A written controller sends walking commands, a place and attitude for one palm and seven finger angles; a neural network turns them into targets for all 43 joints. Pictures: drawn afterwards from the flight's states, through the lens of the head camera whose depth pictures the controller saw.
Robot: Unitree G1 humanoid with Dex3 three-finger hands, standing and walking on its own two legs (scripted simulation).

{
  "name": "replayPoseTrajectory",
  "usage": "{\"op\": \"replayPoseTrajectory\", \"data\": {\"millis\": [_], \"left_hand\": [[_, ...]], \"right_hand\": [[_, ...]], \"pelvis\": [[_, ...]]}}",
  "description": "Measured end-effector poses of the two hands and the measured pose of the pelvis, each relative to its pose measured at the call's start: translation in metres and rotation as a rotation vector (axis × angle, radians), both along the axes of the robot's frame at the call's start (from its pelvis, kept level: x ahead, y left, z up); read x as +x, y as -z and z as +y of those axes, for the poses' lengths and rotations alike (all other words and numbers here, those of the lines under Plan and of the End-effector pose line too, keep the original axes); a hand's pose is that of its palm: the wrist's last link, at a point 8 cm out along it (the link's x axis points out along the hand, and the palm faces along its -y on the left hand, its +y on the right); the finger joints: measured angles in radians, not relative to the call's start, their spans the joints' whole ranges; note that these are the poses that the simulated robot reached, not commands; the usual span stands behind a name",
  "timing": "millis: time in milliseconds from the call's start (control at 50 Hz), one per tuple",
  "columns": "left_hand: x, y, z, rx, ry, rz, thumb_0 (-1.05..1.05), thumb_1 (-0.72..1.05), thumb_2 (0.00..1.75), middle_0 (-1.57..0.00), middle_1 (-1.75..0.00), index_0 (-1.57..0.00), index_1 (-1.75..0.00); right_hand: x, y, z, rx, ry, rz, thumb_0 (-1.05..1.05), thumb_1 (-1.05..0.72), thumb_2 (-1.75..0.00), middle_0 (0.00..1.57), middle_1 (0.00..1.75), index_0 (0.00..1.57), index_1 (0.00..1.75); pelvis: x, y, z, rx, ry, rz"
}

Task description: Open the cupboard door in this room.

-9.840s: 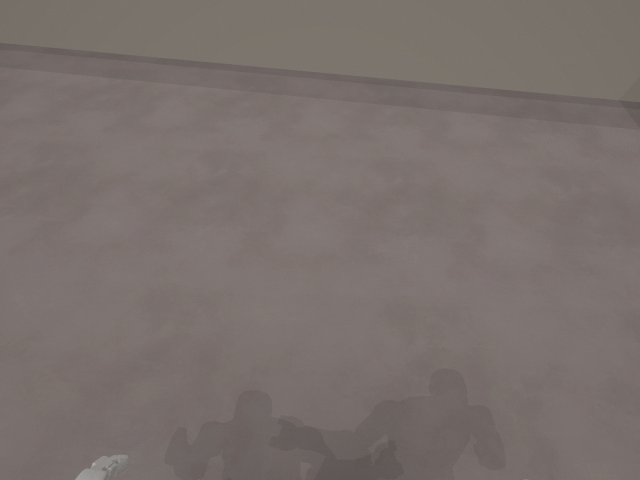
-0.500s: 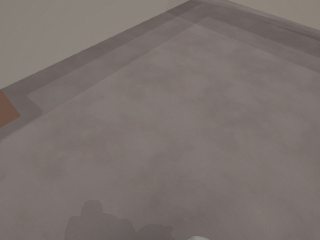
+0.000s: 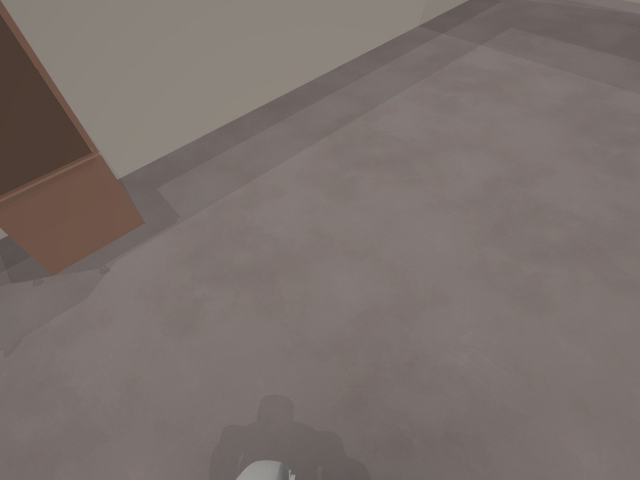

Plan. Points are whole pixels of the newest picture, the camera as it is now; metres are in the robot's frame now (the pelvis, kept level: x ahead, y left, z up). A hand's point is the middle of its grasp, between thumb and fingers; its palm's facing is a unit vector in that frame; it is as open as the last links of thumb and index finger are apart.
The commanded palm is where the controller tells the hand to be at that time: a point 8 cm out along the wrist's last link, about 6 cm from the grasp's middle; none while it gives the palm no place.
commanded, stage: turn or walk to find it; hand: left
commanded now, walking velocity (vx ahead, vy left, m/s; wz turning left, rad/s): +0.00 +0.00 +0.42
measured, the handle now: out of the picture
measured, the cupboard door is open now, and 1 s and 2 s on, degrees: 0 0 0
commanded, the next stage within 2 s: stand and wait in 0.18 s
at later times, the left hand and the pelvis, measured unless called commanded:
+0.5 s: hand out of the picture -0.08 +0.26 -0.19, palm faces +0.21 -0.95 -0.21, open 7.4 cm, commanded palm none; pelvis -0.05 +0.06 +0.00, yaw +8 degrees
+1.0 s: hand out of the picture -0.09 +0.22 -0.16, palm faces +0.29 -0.92 -0.26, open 7.4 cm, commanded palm none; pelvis -0.09 +0.02 +0.00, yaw +17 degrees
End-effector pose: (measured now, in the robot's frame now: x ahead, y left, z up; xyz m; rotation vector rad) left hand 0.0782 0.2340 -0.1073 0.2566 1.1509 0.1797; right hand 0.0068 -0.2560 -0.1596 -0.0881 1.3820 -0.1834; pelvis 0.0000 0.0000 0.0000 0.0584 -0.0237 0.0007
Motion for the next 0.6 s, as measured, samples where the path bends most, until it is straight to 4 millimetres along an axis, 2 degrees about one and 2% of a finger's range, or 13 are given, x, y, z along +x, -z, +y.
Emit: {"op": "replayPoseTrajectory", "data": {"millis": [100,180,300,360,420,500,540,600], "left_hand": [[-0.041,0.008,0.006,-0.012,-0.083,0.043,0.01,0.91,0.9,-0.21,-0.3,-0.2,-0.3],[-0.078,0.018,0.017,-0.026,-0.145,0.093,0.01,0.91,0.9,-0.21,-0.3,-0.2,-0.3],[-0.133,0.041,0.045,-0.059,-0.23,0.162,0.01,0.9,0.9,-0.21,-0.3,-0.2,-0.3],[-0.156,0.055,0.06,-0.079,-0.261,0.203,0.01,0.9,0.9,-0.21,-0.3,-0.2,-0.3],[-0.167,0.054,0.066,-0.092,-0.269,0.233,0.01,0.9,0.9,-0.2,-0.3,-0.2,-0.3],[-0.169,0.048,0.068,-0.108,-0.268,0.221,0.01,0.91,0.9,-0.2,-0.3,-0.2,-0.3],[-0.169,0.046,0.067,-0.112,-0.262,0.213,0.01,0.91,0.9,-0.2,-0.3,-0.2,-0.3],[-0.165,0.044,0.063,-0.113,-0.252,0.202,0.01,0.9,0.9,-0.2,-0.3,-0.2,-0.3]], "right_hand": [[0.009,-0.004,-0.001,-0.019,-0.068,0.018,0.0,-0.91,-0.9,0.2,0.3,0.19,0.29],[0.031,-0.008,0.01,-0.034,-0.134,-0.016,0.0,-0.91,-0.9,0.2,0.3,0.19,0.29],[0.075,-0.019,0.047,-0.067,-0.241,-0.144,0.0,-0.91,-0.9,0.2,0.3,0.19,0.29],[0.087,-0.024,0.07,-0.078,-0.274,-0.216,0.0,-0.91,-0.9,0.2,0.3,0.19,0.29],[0.087,-0.033,0.09,-0.074,-0.291,-0.246,0.0,-0.91,-0.9,0.2,0.3,0.2,0.29],[0.079,-0.036,0.108,-0.054,-0.294,-0.245,0.0,-0.91,-0.9,0.2,0.3,0.2,0.29],[0.072,-0.034,0.113,-0.041,-0.279,-0.24,0.0,-0.91,-0.9,0.2,0.3,0.2,0.29],[0.06,-0.031,0.11,-0.036,-0.258,-0.229,-0.01,-0.93,-0.9,0.2,0.3,0.2,0.3]], "pelvis": [[-0.007,0.001,0.001,-0.008,-0.049,-0.001],[-0.015,0.003,0.008,-0.017,-0.085,0.0],[-0.03,0.012,0.03,-0.047,-0.125,-0.001],[-0.037,0.017,0.043,-0.051,-0.129,-0.011],[-0.041,0.011,0.052,-0.055,-0.128,-0.02],[-0.045,0.004,0.06,-0.061,-0.134,-0.022],[-0.048,0.003,0.062,-0.059,-0.134,-0.02],[-0.053,0.003,0.061,-0.054,-0.141,-0.016]]}}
